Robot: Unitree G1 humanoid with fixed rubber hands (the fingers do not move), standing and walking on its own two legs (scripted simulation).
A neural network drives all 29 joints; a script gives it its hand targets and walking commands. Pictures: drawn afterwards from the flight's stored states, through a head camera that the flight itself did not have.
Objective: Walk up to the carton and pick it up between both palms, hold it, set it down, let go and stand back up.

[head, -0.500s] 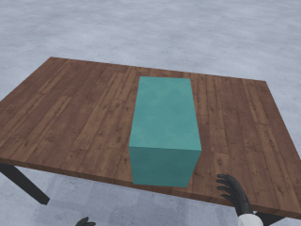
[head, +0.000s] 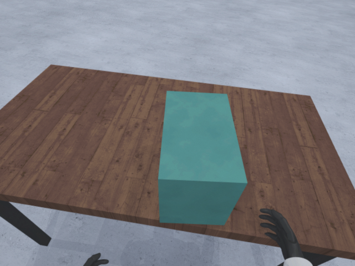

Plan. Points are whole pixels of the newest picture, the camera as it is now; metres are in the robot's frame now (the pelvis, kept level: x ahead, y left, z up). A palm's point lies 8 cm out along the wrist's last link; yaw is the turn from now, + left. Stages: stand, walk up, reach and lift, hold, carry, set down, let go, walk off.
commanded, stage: stand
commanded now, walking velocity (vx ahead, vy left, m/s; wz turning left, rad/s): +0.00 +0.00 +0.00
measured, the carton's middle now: (194, 155) +0.39 -0.03 +0.02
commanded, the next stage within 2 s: none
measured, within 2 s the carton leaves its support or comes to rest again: neither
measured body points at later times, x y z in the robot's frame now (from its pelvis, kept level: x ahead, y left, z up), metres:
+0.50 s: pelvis -0.01 +0.00 +0.00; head +0.00 +0.01 +0.45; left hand +0.11 +0.23 -0.13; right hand +0.20 -0.23 -0.02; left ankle -0.07 +0.08 -0.73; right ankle +0.02 -0.18 -0.73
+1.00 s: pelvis -0.01 -0.01 +0.00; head +0.00 +0.00 +0.45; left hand +0.11 +0.22 -0.13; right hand +0.20 -0.23 -0.02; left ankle -0.07 +0.08 -0.73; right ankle +0.02 -0.18 -0.73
